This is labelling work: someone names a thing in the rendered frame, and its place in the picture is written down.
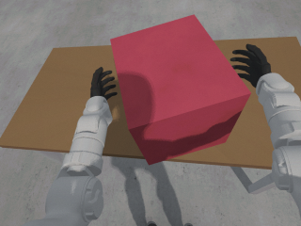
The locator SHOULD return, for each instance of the right robot hand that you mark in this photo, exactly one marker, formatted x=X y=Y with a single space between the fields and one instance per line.
x=256 y=61

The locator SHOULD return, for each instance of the right robot forearm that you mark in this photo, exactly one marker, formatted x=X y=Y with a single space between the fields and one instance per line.
x=282 y=109

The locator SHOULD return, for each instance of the left robot forearm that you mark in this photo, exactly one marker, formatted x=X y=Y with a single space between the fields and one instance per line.
x=85 y=156

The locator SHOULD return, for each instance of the robot left upper arm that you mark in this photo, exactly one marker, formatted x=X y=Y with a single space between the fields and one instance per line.
x=72 y=201

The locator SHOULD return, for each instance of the left robot hand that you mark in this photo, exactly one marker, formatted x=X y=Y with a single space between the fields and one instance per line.
x=97 y=84

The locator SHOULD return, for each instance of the table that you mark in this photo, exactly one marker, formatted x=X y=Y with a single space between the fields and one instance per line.
x=45 y=121

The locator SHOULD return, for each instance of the robot right upper arm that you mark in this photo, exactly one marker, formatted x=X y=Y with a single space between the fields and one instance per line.
x=286 y=171

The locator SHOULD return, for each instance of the carton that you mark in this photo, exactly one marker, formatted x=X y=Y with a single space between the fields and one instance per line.
x=179 y=92

